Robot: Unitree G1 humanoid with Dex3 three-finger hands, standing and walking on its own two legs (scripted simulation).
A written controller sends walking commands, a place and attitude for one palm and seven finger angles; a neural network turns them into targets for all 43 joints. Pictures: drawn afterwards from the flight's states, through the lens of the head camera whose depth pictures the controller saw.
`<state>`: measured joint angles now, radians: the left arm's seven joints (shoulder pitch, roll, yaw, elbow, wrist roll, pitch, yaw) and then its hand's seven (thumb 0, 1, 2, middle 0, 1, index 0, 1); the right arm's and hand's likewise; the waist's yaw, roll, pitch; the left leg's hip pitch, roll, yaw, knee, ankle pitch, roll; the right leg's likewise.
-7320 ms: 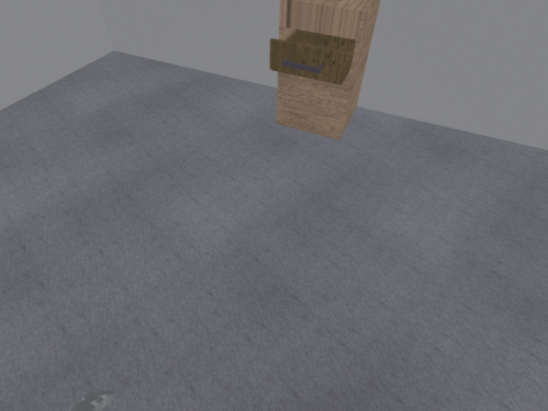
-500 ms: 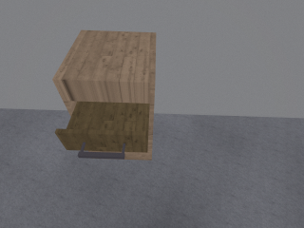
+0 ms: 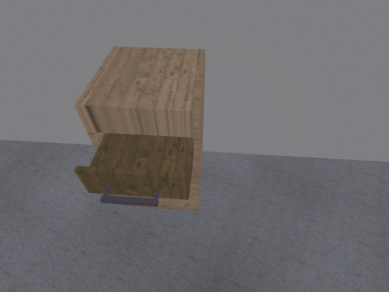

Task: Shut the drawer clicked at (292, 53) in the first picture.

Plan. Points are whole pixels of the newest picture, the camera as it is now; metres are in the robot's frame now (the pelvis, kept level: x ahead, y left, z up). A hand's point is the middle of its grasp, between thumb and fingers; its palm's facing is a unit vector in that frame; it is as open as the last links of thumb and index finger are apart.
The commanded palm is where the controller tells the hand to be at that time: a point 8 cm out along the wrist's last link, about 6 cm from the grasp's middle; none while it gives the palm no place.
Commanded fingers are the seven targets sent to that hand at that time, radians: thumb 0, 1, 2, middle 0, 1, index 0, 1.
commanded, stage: look again from close up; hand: left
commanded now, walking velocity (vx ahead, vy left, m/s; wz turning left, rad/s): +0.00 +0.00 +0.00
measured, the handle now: (131, 194) +0.46 +0.26 -0.25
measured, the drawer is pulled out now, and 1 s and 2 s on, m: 0.18 0.18 0.18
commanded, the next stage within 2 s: raise the hand and make a fist in 0.62 s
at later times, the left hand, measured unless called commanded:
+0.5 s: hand out of the picture +0.04 +0.24 -0.18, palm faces +0.01 -0.98 -0.21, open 7.3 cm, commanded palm none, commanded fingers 0.00 0.90 0.90 -0.20 -0.30 -0.20 -0.30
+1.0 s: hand (95, 249) +0.20 +0.22 -0.02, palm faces +0.03 -1.00 +0.03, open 6.7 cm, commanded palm +0.12 +0.29 -0.09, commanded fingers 0.00 0.90 0.90 -0.50 -0.62 -0.50 -0.62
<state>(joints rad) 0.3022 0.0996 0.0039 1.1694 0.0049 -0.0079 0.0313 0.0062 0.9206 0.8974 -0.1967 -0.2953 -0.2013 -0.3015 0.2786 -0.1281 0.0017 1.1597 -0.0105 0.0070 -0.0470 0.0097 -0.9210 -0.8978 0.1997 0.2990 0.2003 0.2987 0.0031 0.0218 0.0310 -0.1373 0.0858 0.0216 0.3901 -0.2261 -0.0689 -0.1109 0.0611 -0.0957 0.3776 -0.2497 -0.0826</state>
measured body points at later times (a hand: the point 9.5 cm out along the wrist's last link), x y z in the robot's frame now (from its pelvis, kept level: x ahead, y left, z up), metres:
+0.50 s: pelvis +0.01 +0.06 -0.01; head +0.01 +0.06 +0.44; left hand +0.04 +0.29 -0.16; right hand +0.01 -0.17 -0.16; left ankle -0.01 +0.17 -0.74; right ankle -0.02 -0.06 -0.74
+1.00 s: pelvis -0.04 +0.08 -0.05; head -0.02 +0.09 +0.40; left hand +0.20 +0.28 -0.02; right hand +0.11 -0.17 -0.13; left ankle -0.01 +0.17 -0.74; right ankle -0.01 -0.04 -0.74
